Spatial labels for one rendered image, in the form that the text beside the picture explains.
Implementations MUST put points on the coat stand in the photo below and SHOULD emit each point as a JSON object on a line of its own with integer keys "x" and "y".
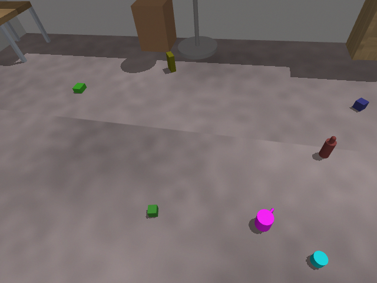
{"x": 198, "y": 47}

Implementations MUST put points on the bookshelf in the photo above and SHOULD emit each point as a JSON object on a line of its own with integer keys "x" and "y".
{"x": 362, "y": 42}

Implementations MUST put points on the chair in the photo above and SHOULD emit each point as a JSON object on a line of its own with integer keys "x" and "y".
{"x": 10, "y": 9}

